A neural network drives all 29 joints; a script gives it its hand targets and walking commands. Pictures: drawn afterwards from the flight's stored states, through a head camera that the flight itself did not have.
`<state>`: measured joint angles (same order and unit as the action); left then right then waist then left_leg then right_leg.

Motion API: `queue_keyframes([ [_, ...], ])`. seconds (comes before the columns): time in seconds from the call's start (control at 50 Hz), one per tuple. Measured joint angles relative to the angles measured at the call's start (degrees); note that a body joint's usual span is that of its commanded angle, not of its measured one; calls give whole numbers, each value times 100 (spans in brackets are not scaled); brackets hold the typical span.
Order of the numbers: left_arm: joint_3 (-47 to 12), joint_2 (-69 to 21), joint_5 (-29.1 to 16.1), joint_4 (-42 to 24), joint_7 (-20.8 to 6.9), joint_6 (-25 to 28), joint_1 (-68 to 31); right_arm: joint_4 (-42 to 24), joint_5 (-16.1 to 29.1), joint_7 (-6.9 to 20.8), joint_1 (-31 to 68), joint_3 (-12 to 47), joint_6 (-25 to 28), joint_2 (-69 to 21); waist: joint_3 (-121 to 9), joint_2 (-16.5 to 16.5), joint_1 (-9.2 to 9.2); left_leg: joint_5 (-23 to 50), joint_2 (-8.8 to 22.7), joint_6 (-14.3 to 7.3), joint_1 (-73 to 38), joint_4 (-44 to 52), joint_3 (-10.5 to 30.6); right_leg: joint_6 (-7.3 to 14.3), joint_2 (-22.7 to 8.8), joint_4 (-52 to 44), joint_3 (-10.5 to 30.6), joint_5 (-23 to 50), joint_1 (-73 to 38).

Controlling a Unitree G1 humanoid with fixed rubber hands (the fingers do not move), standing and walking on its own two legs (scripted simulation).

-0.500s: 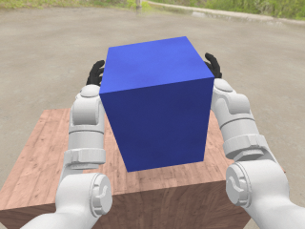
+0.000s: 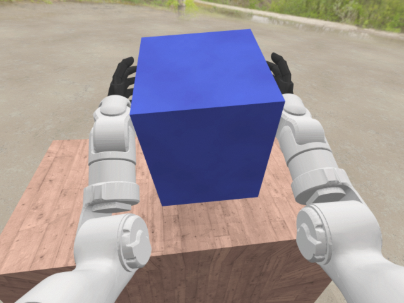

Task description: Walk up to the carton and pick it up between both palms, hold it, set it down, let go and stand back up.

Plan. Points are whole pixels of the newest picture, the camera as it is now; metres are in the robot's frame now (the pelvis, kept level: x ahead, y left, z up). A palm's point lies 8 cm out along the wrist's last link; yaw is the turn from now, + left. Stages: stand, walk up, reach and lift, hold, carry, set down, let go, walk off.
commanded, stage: set down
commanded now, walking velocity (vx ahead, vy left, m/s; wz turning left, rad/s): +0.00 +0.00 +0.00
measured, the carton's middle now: (203, 122) +0.38 +0.01 +0.23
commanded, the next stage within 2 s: none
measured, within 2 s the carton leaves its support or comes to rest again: neither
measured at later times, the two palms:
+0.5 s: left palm (135, 113) +0.42 +0.14 +0.23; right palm (276, 128) +0.40 -0.15 +0.21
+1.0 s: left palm (140, 122) +0.44 +0.14 +0.20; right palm (272, 136) +0.42 -0.15 +0.18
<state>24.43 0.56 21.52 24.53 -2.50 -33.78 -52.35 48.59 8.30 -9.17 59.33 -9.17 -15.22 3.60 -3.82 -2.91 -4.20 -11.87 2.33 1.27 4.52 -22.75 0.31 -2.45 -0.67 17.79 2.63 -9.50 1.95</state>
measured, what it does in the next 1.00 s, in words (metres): stands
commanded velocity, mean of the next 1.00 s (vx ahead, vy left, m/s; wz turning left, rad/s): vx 0.00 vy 0.00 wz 0.00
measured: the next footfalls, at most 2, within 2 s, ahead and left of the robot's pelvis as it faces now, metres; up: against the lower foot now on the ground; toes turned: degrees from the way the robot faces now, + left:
none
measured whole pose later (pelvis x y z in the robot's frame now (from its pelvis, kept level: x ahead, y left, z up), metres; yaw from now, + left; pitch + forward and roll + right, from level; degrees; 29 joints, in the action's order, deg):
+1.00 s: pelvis +0.02 +0.00 +0.00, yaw +0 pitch -6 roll -1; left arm 21.6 -0.1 22.6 28.1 -4.1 -24.7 -49.8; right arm 44.4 5.7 -10.1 47.0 -9.4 -2.7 1.1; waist 4.6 -4.8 -4.2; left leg -12.6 2.3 1.3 2.7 -21.4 0.2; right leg -2.4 -0.7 16.6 2.6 -10.4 0.2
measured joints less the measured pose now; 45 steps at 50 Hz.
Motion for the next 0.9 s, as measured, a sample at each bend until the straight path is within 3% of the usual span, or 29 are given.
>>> queue_keyframes([
  [0.12,-5,0,96,24,-84,261,-2,90,-170,49,-295,-51,629,-125,395,-162,0,2,0,0,-155,75,-4,20,-1,-10,0,-39,-125],
  [0.24,-332,-3,96,18,-85,482,33,-392,-169,-24,-839,-51,950,-168,640,-189,0,-20,0,0,-156,80,-5,20,-2,-66,-1,-40,-151],
  [0.42,-466,-67,97,-91,-100,524,188,-753,-168,-96,-1227,24,1004,-196,711,-203,1,-43,0,0,-172,80,-6,-2,-5,-104,-1,-39,-184],
  [0.7,-344,-67,105,27,-168,532,205,-483,-172,-91,-1208,26,1141,-240,771,-234,1,-43,0,0,-184,83,-7,-1,-5,-104,-1,-40,-194],
  [0.9,-308,-67,105,266,-149,819,214,-432,-258,-90,-1211,-21,1249,-242,815,-184,1,-71,0,0,-184,122,-12,2,-6,-106,-1,-87,-177],
])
